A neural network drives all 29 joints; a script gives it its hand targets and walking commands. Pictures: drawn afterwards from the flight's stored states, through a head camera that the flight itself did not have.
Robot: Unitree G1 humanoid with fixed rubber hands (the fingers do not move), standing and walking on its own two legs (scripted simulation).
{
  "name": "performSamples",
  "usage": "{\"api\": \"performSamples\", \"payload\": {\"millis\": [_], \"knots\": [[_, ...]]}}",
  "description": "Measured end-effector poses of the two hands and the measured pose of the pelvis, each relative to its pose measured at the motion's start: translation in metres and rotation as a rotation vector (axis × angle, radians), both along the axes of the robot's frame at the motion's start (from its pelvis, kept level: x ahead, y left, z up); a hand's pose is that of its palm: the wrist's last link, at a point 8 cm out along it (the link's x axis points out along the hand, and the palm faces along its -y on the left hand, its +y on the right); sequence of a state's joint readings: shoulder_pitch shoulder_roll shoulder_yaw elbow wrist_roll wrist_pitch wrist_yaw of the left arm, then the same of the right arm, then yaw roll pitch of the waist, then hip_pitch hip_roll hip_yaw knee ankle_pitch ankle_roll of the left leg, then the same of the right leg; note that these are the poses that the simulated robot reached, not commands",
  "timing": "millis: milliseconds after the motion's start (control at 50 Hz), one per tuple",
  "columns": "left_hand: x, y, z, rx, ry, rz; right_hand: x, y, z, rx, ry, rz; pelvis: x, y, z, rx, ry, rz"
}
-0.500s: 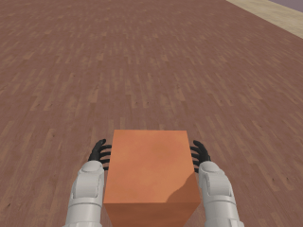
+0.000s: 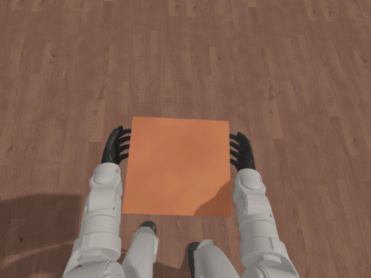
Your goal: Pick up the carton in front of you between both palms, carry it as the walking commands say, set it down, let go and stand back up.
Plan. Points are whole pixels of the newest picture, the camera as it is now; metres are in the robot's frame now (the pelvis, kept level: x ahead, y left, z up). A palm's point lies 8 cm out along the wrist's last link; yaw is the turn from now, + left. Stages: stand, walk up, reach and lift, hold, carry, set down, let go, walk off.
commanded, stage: set down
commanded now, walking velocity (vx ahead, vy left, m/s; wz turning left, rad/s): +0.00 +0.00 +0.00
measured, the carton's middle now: (178, 172) +0.35 +0.02 -0.16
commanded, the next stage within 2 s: none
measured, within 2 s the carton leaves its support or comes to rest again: rests again in 1.96 s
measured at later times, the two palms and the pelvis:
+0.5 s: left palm (125, 158) +0.40 +0.18 -0.23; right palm (227, 162) +0.40 -0.12 -0.21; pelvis -0.03 +0.02 -0.14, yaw -3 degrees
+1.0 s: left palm (134, 165) +0.42 +0.17 -0.39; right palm (216, 165) +0.43 -0.13 -0.38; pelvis -0.05 +0.01 -0.26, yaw -5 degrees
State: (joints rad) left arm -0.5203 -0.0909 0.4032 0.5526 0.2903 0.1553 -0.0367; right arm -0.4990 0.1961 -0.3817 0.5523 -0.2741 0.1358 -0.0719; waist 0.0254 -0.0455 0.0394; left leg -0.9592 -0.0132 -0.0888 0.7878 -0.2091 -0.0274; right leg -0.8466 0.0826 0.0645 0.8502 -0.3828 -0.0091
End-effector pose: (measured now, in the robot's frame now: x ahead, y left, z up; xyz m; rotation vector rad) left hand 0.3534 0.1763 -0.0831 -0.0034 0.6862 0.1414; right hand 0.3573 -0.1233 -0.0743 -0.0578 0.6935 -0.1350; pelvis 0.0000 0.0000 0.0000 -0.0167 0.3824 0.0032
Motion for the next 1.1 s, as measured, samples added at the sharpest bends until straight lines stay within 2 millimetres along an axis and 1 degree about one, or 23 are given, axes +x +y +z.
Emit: {"api": "performSamples", "payload": {"millis": [40,80,220,340,500,720,1100], "knots": [[0.004,-0.001,-0.017,-0.002,-0.014,-0.006,0.002,-0.001,-0.017,0.009,-0.014,-0.016,-0.004,0.001,-0.013,-0.005,0.061,-0.008],[0.011,-0.002,-0.03,-0.006,-0.032,-0.012,0.005,-0.002,-0.03,0.017,-0.033,-0.029,-0.008,0.002,-0.026,-0.008,0.114,-0.012],[0.03,-0.004,-0.06,-0.028,-0.055,-0.003,0.022,-0.004,-0.06,0.031,-0.058,-0.049,-0.019,0.008,-0.066,-0.01,0.217,-0.022],[0.036,0.0,-0.094,-0.029,-0.026,0.015,0.035,0.0,-0.091,0.026,-0.03,-0.033,-0.023,0.015,-0.097,-0.016,0.288,-0.024],[0.045,0.0,-0.147,-0.026,-0.015,0.014,0.047,0.001,-0.14,0.019,-0.021,-0.008,-0.028,0.021,-0.138,-0.026,0.371,-0.027],[0.055,-0.004,-0.221,-0.022,-0.007,0.021,0.059,-0.003,-0.215,0.028,-0.013,-0.006,-0.036,0.023,-0.193,-0.028,0.437,-0.043],[0.065,-0.002,-0.338,-0.003,0.024,0.045,0.079,-0.001,-0.337,0.029,0.018,0.036,-0.06,0.012,-0.279,-0.007,0.448,-0.074]]}}
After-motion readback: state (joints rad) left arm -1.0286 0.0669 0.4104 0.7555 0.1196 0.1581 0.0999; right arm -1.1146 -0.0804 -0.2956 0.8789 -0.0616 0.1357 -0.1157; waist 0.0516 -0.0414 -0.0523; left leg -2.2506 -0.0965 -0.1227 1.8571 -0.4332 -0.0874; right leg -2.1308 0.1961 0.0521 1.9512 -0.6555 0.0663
